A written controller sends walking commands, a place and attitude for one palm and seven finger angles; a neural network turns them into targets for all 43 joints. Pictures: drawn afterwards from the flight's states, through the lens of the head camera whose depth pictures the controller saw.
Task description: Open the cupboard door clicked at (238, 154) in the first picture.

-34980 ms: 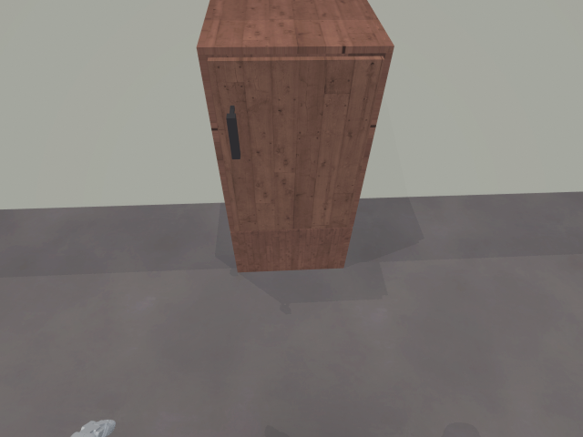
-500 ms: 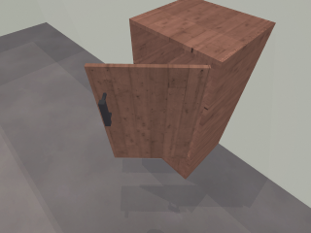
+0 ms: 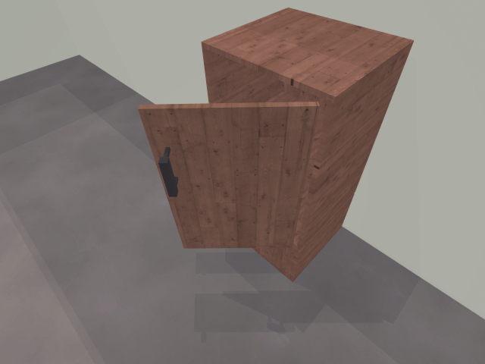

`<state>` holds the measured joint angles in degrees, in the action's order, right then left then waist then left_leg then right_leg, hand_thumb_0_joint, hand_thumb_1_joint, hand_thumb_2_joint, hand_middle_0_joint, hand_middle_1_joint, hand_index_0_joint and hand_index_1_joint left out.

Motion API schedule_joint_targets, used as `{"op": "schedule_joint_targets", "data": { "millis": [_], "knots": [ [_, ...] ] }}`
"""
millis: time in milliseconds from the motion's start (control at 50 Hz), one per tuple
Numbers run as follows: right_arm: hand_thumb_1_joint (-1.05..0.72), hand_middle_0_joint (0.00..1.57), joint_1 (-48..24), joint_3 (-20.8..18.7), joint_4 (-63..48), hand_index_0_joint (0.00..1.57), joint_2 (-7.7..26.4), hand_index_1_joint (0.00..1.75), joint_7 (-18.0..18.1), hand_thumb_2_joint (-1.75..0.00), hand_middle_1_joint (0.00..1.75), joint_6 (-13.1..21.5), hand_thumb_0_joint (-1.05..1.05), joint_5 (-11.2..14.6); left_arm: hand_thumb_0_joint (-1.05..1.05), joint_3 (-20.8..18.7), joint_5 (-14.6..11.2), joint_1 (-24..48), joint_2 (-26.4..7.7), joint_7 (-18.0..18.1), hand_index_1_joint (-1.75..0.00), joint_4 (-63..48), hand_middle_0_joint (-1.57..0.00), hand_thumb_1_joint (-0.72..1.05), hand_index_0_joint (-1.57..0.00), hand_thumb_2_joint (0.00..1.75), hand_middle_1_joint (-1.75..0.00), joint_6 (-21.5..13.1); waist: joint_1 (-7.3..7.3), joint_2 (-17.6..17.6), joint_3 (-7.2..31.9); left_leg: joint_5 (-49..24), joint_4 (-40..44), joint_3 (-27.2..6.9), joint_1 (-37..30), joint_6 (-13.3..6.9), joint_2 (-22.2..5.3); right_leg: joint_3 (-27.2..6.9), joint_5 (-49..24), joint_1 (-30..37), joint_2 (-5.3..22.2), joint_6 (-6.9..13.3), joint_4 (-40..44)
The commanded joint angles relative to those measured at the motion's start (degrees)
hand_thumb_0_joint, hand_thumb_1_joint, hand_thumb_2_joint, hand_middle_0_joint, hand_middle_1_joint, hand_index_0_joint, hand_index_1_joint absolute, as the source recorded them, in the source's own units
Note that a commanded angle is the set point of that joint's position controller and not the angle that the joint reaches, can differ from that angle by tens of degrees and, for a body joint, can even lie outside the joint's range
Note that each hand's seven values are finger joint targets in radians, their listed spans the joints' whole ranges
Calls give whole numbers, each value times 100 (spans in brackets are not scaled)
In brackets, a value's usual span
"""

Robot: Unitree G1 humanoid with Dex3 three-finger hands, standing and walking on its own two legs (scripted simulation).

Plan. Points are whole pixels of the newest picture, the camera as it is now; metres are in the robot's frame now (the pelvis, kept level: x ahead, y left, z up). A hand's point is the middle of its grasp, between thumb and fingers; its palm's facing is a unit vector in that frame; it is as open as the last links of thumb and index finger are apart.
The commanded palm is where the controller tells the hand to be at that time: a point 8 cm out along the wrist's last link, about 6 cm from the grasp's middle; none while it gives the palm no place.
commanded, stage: come to a stop and stand still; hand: left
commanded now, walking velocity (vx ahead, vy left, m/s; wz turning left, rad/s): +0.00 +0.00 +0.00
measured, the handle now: (170, 172) +0.56 +0.22 -0.05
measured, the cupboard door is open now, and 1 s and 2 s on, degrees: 44 44 44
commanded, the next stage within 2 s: look again from close up in 0.28 s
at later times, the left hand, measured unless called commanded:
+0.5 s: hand out of the picture +0.00 +0.16 -0.16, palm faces +0.02 -0.98 -0.21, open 7.3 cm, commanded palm none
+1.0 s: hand out of the picture +0.04 +0.16 -0.16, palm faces +0.11 -0.97 -0.21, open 7.3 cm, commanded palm +0.12 +0.21 -0.07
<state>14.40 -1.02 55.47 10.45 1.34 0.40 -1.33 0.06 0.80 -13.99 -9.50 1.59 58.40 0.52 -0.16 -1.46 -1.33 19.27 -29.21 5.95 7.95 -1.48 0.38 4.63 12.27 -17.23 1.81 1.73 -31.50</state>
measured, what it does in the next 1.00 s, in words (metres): stands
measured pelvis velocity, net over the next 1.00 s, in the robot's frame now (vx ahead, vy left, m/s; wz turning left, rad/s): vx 0.02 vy -0.02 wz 0.01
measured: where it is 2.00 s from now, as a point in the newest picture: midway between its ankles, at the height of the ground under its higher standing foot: outside the picture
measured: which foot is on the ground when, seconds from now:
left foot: down 0.00-1.00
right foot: down 0.00-1.00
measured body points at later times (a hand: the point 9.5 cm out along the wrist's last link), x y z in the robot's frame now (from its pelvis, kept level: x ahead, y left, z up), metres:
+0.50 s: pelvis +0.00 -0.02 +0.01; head +0.02 -0.03 +0.46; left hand +0.00 +0.21 -0.15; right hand -0.05 -0.23 -0.16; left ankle -0.03 +0.10 -0.73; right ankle +0.05 -0.10 -0.73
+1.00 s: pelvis +0.02 -0.02 +0.01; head +0.04 -0.03 +0.45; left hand +0.04 +0.21 -0.14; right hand +0.03 -0.24 -0.16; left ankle -0.03 +0.10 -0.73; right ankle +0.05 -0.10 -0.73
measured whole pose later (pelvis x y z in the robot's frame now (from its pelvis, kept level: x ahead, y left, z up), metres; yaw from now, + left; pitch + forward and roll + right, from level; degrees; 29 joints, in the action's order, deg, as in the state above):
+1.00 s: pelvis +0.02 -0.02 +0.01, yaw +1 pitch -1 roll +0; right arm 16.4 0.6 62.2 8.7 2.2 1.7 -0.2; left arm -0.7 -2.1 -16.9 -8.7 2.3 55.9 1.5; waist 0.5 -1.1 -2.7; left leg 18.6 -25.5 4.6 6.2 0.4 -1.7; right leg 6.3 11.7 -14.7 -0.4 3.1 -26.8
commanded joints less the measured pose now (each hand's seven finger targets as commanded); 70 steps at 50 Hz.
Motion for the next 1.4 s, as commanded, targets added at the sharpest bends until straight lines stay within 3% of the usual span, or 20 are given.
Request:
{"op": "schedule_joint_targets", "data": {
  "millis": [0, 240, 600, 920, 940, 960, 980, 1000, 1020, 1040, 1060, 1080, 1100, 1140, 1200, 1240, 1280, 1320, 1340, 1380],
  "knots": [
    [-90, 20, 381, -43, -199, 20, 544, 30, -38, -90, 30, 65, 0, -1, 0, -107, 17, -49, -738, 12, -30, -313, -20, 90, -20, 90, -30, -142, -27, 235, -517, 338, 1143, -789, 866, -141, -576, -902, 923, 132, 442, 140, 1040],
    [-90, 20, 803, 76, 384, 20, 418, 30, -39, -90, 30, 89, 0, 7, 0, -99, -22, -234, -665, -5, -30, 73, -20, 90, -20, 90, -30, -211, -22, 287, -392, 260, 1157, -688, 867, -92, -522, -987, 1099, 297, 536, 151, 1256],
    [-90, 20, 1031, 120, 912, 20, 92, 30, 37, -90, 30, 137, 0, 50, 0, -52, -41, -323, -463, 38, -30, 474, -20, 90, -20, 90, -30, -276, -11, 151, -299, -582, 1057, -582, 575, 0, -627, -787, -320, 697, 590, 195, 1090],
    [-90, 20, 749, 69, 864, 20, 196, 30, 73, -90, 30, 159, 0, 50, 0, -85, -19, -287, -481, 38, -30, 428, -20, 90, -20, 90, -30, -272, 11, 147, -201, -963, 1091, -594, 339, 2, -679, -711, -1051, 868, 556, 155, 968],
    [-90, 20, 0, -41, 478, 20, 478, 30, 30, -90, 30, 172, 0, 134, 0, -150, -15, -1127, -664, 280, -30, 709, -20, 90, -20, 90, -30, -292, 378, 524, -80, -643, -218, -178, 672, 157, -744, -1023, -3523, 1024, 888, -215, 780],
    [-90, 20, -161, -38, -1704, 20, 1475, 30, 284, -90, 30, 1070, 0, 431, 0, -696, -1210, 3697, -1907, 169, -32, -7948, -20, 88, -20, 89, -32, -1604, -405, -739, 2564, -1346, 658, -505, -246, -12, 6, -997, -2067, 1577, 409, 45, 485],
    [-90, 20, -588, 2, -1505, 20, 998, 30, 467, -90, 30, 1518, 0, 331, 0, -580, -761, 1090, -1365, 451, -33, -6614, -20, 85, -20, 88, -33, -1296, 105, -1419, 2335, -1904, 719, -387, -194, -25, -10, -711, -1158, 1524, 79, 241, 279],
    [-90, 20, -511, -58, -1467, 20, 778, 30, 444, -90, 30, 1646, 0, 413, 0, -115, -936, -467, -232, 588, -34, -5493, -21, 83, -21, 87, -34, -596, -17, -1034, 1240, -1629, 723, -552, 345, 181, -116, -390, -522, 856, 39, 138, 387],
    [-90, 20, -384, -20, -1335, 20, 903, 30, 440, -90, 30, 1694, 0, 463, 0, -14, -1092, -297, 55, 482, -36, -5337, -21, 81, -21, 86, -36, -637, -184, 51, 208, -1140, 551, -616, 772, 90, -108, -180, -259, 201, 2, -17, 513],
    [-90, 20, -442, -122, -1648, 20, 1104, 30, 385, -90, 30, 1804, 0, 386, 0, -230, -1171, 110, -168, 337, -37, -5368, -21, 78, -21, 85, -37, -975, -330, 932, -309, -700, 278, -772, 1188, -15, -88, -122, 261, -367, 13, -114, 514],
    [-90, 20, -279, -230, -1763, 20, 1201, 30, 331, -90, 30, 1864, 0, 277, 0, -515, -1154, -21, -339, 138, -39, -5097, -21, 76, -21, 84, -39, -1356, -327, 1455, -69, -398, -91, -703, 1488, -37, -31, -95, 813, -775, 13, -164, 373],
    [-90, 20, -344, -290, -1950, 20, 1172, 30, 267, -90, 30, 1923, 0, 222, 0, -636, -1227, -639, -165, -106, -40, -4628, -21, 74, -21, 83, -40, -1753, -161, 1731, 8, -113, -448, -688, 2010, 1, -9, -120, 1256, -1023, 39, -168, 105],
    [-90, 20, -439, -319, -2175, 20, 1127, 30, 147, -90, 30, 1991, 0, 213, 0, -708, -1266, -1286, -70, -401, -42, -4409, -21, 71, -21, 82, -42, -2165, 114, 1110, 272, -183, -760, -595, 2250, 85, 72, -201, 1141, -1017, 94, -83, -297],
    [-90, 20, -581, -405, -2525, 20, 1037, 30, -61, -90, 30, 2022, 0, 164, 0, -884, -1462, -2149, 76, -1042, -45, -4479, -22, 67, -22, 80, -45, -3114, 426, 1137, 990, -427, -1424, -443, 2925, 207, 143, -245, 474, -944, 69, -7, -1167],
    [-90, 20, -708, -534, -2839, 20, 1104, 30, -298, -90, 30, 1907, 0, 174, 0, -1406, -1542, -2229, -442, -1971, -50, -4338, -22, 60, -22, 77, -50, -4279, 426, 851, 1415, -425, -2441, -414, 3944, 262, 218, -736, -294, -1194, 202, 40, -2027],
    [-90, 20, -979, -505, -3260, 20, 1105, 30, -289, -90, 30, 1729, 0, 271, 0, -1254, -1690, -1981, -385, -2248, -53, -4770, -22, 55, -22, 75, -53, -4106, 464, 839, 1598, 159, -2640, -290, 4350, 167, 321, -1032, 665, -1401, 245, -4, -1887],
    [-90, 20, -1053, -488, -3698, 20, 1171, 30, -189, -90, 30, 1595, 0, 325, 0, -1392, -1839, -1349, -727, -2204, -55, -5657, -23, 50, -23, 73, -55, -3712, 366, 424, 1724, 259, -2783, -307, 4514, 78, 324, -1097, 1191, -1560, 206, 2, -1891],
    [-90, 20, -838, -492, -3793, 20, 1107, 30, -115, -90, 30, 1486, 0, 295, 0, -1586, -1798, -941, -981, -1948, -58, -6620, -23, 46, -23, 71, -58, -3550, 328, -104, 2235, -72, -2935, -420, 4324, 54, 184, -1001, 871, -1668, 105, 33, -2204],
    [-90, 20, -688, -472, -3736, 20, 988, 30, -91, -90, 30, 1448, 0, 283, 0, -1475, -1759, -1056, -747, -1804, -60, -6684, -23, 43, -23, 70, -60, -3533, 236, -45, 2193, -50, -2955, -483, 4239, 53, 133, -897, 837, -1772, 60, 16, -2255],
    [-90, 20, -524, -416, -3705, 20, 1005, 30, -40, -90, 30, 1409, 0, 225, 0, -1359, -1616, -548, -811, -1551, -63, -7567, -24, 39, -24, 68, -63, -3658, 50, -448, 2402, -489, -3086, -611, 4006, 26, 34, -638, 161, -2027, -32, 42, -2577]
  ]
}}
